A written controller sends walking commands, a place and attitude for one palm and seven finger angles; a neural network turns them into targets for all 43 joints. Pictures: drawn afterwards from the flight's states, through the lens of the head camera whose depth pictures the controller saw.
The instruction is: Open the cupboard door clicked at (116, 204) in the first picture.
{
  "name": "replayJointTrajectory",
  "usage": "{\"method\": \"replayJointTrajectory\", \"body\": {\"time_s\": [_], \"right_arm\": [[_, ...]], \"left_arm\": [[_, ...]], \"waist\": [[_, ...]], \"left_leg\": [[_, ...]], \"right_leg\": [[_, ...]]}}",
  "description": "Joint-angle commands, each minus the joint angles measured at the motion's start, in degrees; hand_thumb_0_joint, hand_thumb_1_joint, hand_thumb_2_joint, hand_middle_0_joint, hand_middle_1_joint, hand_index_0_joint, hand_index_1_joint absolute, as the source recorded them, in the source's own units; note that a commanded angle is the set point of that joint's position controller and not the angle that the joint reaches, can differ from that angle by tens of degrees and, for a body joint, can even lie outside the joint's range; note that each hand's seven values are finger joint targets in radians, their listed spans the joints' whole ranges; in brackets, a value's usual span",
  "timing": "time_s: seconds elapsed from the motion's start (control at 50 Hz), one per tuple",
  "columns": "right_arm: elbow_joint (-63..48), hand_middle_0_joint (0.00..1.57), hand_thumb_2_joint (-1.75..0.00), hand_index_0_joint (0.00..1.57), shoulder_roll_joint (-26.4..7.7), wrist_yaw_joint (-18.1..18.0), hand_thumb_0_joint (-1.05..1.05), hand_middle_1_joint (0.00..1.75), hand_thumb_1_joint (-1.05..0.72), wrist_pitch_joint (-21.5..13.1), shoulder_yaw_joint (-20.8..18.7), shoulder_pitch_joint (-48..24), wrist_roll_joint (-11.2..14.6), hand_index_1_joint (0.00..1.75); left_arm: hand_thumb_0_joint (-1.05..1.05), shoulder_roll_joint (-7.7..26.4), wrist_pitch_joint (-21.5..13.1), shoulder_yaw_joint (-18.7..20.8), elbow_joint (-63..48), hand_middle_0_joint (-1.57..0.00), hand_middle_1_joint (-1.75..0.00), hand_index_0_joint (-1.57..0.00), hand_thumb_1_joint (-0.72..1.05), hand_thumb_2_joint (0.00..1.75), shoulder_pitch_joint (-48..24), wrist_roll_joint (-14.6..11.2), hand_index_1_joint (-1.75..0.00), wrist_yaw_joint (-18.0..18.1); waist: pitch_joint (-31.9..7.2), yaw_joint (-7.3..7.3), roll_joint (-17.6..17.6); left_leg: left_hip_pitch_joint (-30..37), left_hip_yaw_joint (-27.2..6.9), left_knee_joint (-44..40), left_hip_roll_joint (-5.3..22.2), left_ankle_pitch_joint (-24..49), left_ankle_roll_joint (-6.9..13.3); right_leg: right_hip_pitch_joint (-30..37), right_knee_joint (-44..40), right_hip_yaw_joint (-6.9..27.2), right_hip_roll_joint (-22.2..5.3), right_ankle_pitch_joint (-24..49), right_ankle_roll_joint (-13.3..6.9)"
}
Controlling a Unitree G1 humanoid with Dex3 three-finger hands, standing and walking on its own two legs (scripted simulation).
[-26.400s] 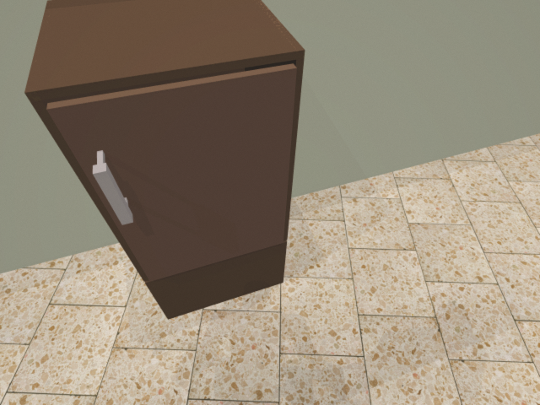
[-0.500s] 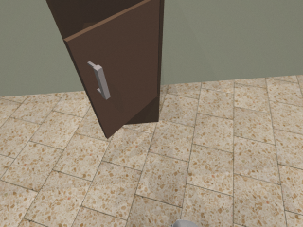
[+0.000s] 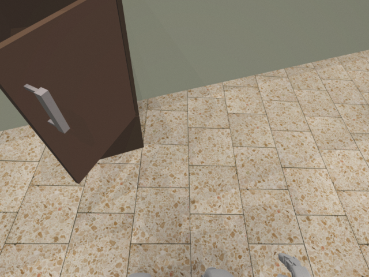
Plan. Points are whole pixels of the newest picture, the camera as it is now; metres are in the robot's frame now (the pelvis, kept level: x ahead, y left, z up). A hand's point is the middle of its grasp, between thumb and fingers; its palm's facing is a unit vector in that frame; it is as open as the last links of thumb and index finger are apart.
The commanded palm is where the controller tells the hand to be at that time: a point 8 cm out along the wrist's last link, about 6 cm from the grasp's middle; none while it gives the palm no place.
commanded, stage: walk to a spot facing it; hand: left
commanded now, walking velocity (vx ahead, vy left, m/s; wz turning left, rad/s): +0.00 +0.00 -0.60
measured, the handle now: (47, 109) +0.48 +0.40 +0.00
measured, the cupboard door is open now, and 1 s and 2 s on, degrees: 43 43 43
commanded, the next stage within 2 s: turn to face it in 2.00 s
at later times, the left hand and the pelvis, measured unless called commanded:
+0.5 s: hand (126, 268) +0.15 +0.14 -0.15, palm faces -0.29 -0.92 -0.27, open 7.4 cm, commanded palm none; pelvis +0.01 -0.04 +0.01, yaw -18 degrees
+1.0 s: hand (173, 229) +0.24 +0.04 -0.15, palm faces -0.54 -0.80 -0.26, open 7.4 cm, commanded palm none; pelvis +0.04 -0.08 +0.00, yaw -35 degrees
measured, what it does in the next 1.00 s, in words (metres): steps on the spot, turning right: right foot, then left foot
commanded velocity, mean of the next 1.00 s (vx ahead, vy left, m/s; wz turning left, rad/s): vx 0.11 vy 0.00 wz -0.60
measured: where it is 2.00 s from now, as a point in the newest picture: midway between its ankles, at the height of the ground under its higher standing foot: (259, 248)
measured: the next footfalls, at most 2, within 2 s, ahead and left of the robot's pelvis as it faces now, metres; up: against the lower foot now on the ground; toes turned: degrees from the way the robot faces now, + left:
right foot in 0.28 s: +0.03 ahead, -0.15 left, +0.00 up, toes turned -13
left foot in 0.62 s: +0.11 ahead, +0.08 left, +0.00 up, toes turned -21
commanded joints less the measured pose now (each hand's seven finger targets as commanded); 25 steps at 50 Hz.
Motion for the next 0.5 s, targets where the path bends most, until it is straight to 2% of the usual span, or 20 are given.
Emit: {"method": "replayJointTrajectory", "body": {"time_s": [0.0, 0.02, 0.06, 0.08, 0.1, 0.14, 0.16, 0.18, 0.2, 0.22, 0.24, 0.26, 0.28, 0.3, 0.32, 0.34, 0.38, 0.4, 0.44, 0.48], "right_arm": [[-2.9, 0.2, -0.9, 0.2, -12.1, -0.9, 0.0, 0.3, -0.9, -0.8, -2.3, 4.3, -1.0, 0.3], [-3.3, 0.2, -0.9, 0.2, -11.1, -0.9, 0.0, 0.3, -0.9, -0.6, -2.1, 3.6, -1.0, 0.3], [-2.7, 0.2, -0.9, 0.2, -10.8, -0.9, 0.0, 0.3, -0.9, -0.4, -2.0, 5.2, -1.0, 0.3], [-2.4, 0.2, -0.9, 0.2, -11.1, -0.9, 0.0, 0.3, -0.9, -0.4, -2.2, 6.5, -1.0, 0.3], [-1.9, 0.2, -0.9, 0.2, -11.8, -0.7, 0.0, 0.3, -0.9, -0.3, -2.6, 7.8, -1.0, 0.3], [-1.4, 0.2, -0.9, 0.2, -12.9, -0.3, 0.0, 0.3, -0.9, 0.0, -3.0, 9.1, -0.9, 0.3], [-1.5, 0.2, -0.9, 0.2, -13.2, -0.1, 0.0, 0.3, -0.9, 0.1, -3.2, 9.1, -0.8, 0.3], [-1.6, 0.2, -0.9, 0.2, -13.4, 0.2, 0.0, 0.3, -0.9, 0.3, -3.3, 9.1, -0.7, 0.3], [-1.7, 0.2, -0.9, 0.2, -13.5, 0.2, 0.0, 0.3, -0.9, 0.4, -3.4, 7.8, -0.5, 0.3], [-2.5, 0.2, -0.9, 0.2, -12.3, 0.5, 0.0, 0.3, -0.9, 0.5, -3.4, 6.7, 0.0, 0.3], [-4.8, 0.2, -0.9, 0.2, -7.0, 0.7, 0.0, 0.3, -0.9, 0.6, -2.4, 5.5, 0.7, 0.3], [-6.1, 0.2, -0.9, 0.2, -7.6, 0.3, 0.0, 0.3, -0.9, 1.1, -1.7, 2.2, 0.7, 0.3], [-5.7, 0.2, -0.9, 0.2, -7.9, 0.3, 0.0, 0.3, -0.9, 1.5, -1.8, 3.3, 0.8, 0.3], [-4.7, 0.2, -0.9, 0.2, -7.4, 0.3, 0.0, 0.3, -0.9, 1.5, -1.9, 2.4, 0.9, 0.3], [-3.6, 0.2, -0.9, 0.2, -8.0, 0.3, 0.0, 0.3, -0.9, 1.6, -2.1, 2.8, 0.7, 0.3], [-3.3, 0.2, -0.9, 0.2, -7.9, 0.5, 0.0, 0.3, -0.9, 1.6, -2.1, 2.7, 0.6, 0.3], [-2.7, 0.2, -0.9, 0.2, -6.1, 0.8, 0.0, 0.3, -0.9, 1.6, -1.8, 3.6, 0.7, 0.3], [-2.5, 0.2, -0.9, 0.2, -5.5, 0.9, 0.0, 0.3, -0.9, 1.7, -1.6, 3.5, 0.7, 0.3], [-2.5, 0.2, -0.9, 0.2, -5.1, 0.9, 0.0, 0.3, -0.9, 1.8, -1.7, 3.7, 0.8, 0.3], [-2.8, 0.2, -0.9, 0.2, -4.9, 0.8, 0.0, 0.3, -0.9, 1.4, -1.8, 4.1, 1.0, 0.3]], "left_arm": [[0.0, 5.7, -1.9, 1.8, -5.8, -0.2, -0.3, -0.2, 0.9, 0.9, -1.6, 0.8, -0.3, -1.0], [0.0, 4.8, -1.7, 1.5, -6.0, -0.2, -0.3, -0.2, 0.9, 0.9, -1.4, 0.5, -0.3, -1.3], [0.0, 3.6, -1.5, 0.8, -6.5, -0.2, -0.3, -0.2, 0.9, 0.9, -1.4, 0.3, -0.3, -1.7], [0.0, 3.5, -1.6, 0.6, -6.7, -0.2, -0.3, -0.2, 0.9, 0.9, -2.3, 0.4, -0.3, -1.9], [0.0, 3.1, -1.7, 0.4, -7.0, -0.2, -0.3, -0.2, 0.9, 0.9, -2.9, 0.2, -0.3, -2.0], [0.0, 3.4, -2.1, 0.1, -7.3, -0.2, -0.3, -0.2, 0.9, 0.9, -3.6, 0.1, -0.3, -2.0], [0.0, 3.5, -2.2, 0.1, -7.3, -0.2, -0.3, -0.2, 0.9, 0.9, -3.2, 0.1, -0.3, -2.0], [0.0, 4.1, -2.4, 0.2, -7.1, -0.2, -0.3, -0.2, 0.9, 0.9, -2.1, 0.1, -0.3, -1.9], [0.0, 4.9, -2.5, 0.5, -6.2, -0.2, -0.3, -0.2, 0.9, 0.9, 0.5, 0.1, -0.3, -1.9], [0.0, 7.7, -2.9, 1.2, -4.9, -0.2, -0.3, -0.2, 0.9, 0.9, 4.6, 0.4, -0.3, -1.5], [0.0, 14.9, -3.4, 2.6, -4.0, -0.2, -0.3, -0.2, 0.9, 0.9, 7.3, 1.2, -0.3, -0.4], [0.0, 17.3, -3.3, 3.1, -3.1, -0.2, -0.3, -0.2, 0.9, 0.9, 10.5, 0.3, -0.3, 0.5], [0.0, 16.0, -3.1, 2.9, -3.5, -0.2, -0.3, -0.2, 0.9, 0.9, 9.2, 0.1, -0.3, 0.9], [0.0, 13.4, -3.0, 2.7, -4.7, -0.2, -0.3, -0.2, 0.9, 0.9, 5.1, 0.4, -0.3, 1.3], [0.0, 12.0, -2.9, 2.4, -5.4, -0.2, -0.3, -0.2, 0.9, 0.9, 1.9, 0.6, -0.3, 1.6], [0.0, 10.9, -3.0, 1.9, -5.9, -0.2, -0.3, -0.2, 0.9, 0.9, 0.6, 0.4, -0.3, 1.6], [0.0, 10.6, -3.4, 1.8, -5.9, -0.2, -0.3, -0.2, 0.9, 0.9, 0.3, 0.6, -0.3, 1.8], [0.0, 11.2, -3.3, 1.9, -5.9, -0.2, -0.3, -0.2, 0.9, 0.9, 0.9, 0.6, -0.3, 1.7], [0.0, 11.7, -3.2, 2.0, -5.8, -0.2, -0.3, -0.2, 0.9, 0.9, 1.0, 0.6, -0.3, 1.4], [0.0, 11.6, -3.0, 2.1, -5.6, -0.2, -0.3, -0.2, 0.9, 0.9, 0.9, 0.8, -0.3, 1.3]], "waist": [[-5.2, -0.88, 12.9], [-4.6, -0.47, 14.0], [-7.0, -0.84, 16.1], [-7.6, -1.71, 15.4], [-8.9, -2.3, 16.5], [-9.6, -2.87, 16.4], [-9.3, -2.73, 16.8], [-8.9, -2.22, 15.6], [-9.4, -0.43, 13.8], [-10.1, 1.82, 7.4], [-10.2, 3.17, -15.1], [-10.6, 5.93, -16.8], [-9.0, 4.29, -12.0], [-7.0, 2.81, -12.1], [-7.2, 1.24, -12.7], [-7.1, 0.72, -11.5], [-9.0, -0.18, -5.8], [-9.4, 0.15, -4.3], [-8.7, 0.11, -5.1], [-8.9, 0.02, -6.0]], "left_leg": [[7.4, -13.6, -15.5, 18.9, 23.3, 9.8], [7.8, -7.5, -13.9, 16.2, 26.7, 8.2], [11.3, -1.2, -11.1, 13.3, 32.1, 6.4], [12.6, -0.2, -10.0, 13.2, 33.7, 6.0], [13.2, 0.3, -9.5, 13.5, 33.8, 5.9], [13.7, 0.9, -8.1, 14.8, 32.9, 5.8], [12.8, 1.1, -7.2, 15.4, 31.7, 5.5], [11.0, 1.8, -5.6, 15.2, 29.7, 4.5], [7.9, 3.0, -2.3, 14.8, 26.0, 2.9], [1.2, 5.3, 5.3, 12.2, 17.3, 0.0], [-13.8, 10.4, 18.8, 3.2, -10.6, -3.8], [-17.0, 2.4, 28.9, 1.5, -23.0, -3.6], [-18.1, -1.6, 32.9, 3.4, -18.6, -3.0], [-18.7, -2.1, 33.3, 4.0, -15.7, -3.3], [-18.0, -2.2, 33.2, 4.0, -12.7, -3.8], [-15.8, -2.0, 32.0, 3.6, -10.9, -4.1], [-11.5, -0.9, 25.4, 2.3, -9.8, -4.3], [-9.8, -0.2, 21.8, 1.4, -9.2, -4.4], [-7.6, 0.3, 17.0, 0.3, -7.9, -4.3], [-5.2, 0.0, 11.5, -0.8, -7.7, -3.8]], "right_leg": [[-9.9, 21.5, -3.5, -4.5, -2.5, 1.8], [-9.3, 19.6, -4.8, -5.2, -1.2, 2.2], [-7.0, 12.6, -8.2, -4.7, -0.2, 2.4], [-5.4, 8.3, -9.8, -4.6, 0.1, 2.3], [-3.4, 4.8, -10.6, -4.2, 0.5, 2.0], [-0.1, -1.7, -12.1, -3.6, 0.9, 1.2], [2.3, -5.0, -12.5, -3.5, 1.3, 0.7], [5.4, -9.4, -12.9, -3.1, 4.4, 0.2], [10.9, -15.7, -12.7, -3.1, 10.6, -0.6], [19.4, -22.6, -8.2, -6.3, 21.0, -2.3], [27.6, -27.8, 14.4, -21.8, 39.0, -8.2], [25.3, -26.8, 19.8, -27.1, 49.8, -14.1], [23.3, -26.8, 16.0, -26.4, 41.7, -15.4], [19.7, -27.3, 15.6, -22.4, 33.3, -14.9], [19.0, -26.3, 13.4, -19.6, 33.7, -13.9], [16.8, -25.6, 10.9, -18.3, 36.3, -13.1], [16.4, -24.4, 9.8, -17.1, 38.7, -12.8], [15.8, -24.3, 10.2, -16.5, 38.3, -12.8], [13.9, -25.0, 11.8, -15.9, 32.8, -12.7], [13.3, -24.6, 13.9, -15.3, 31.3, -12.3]]}}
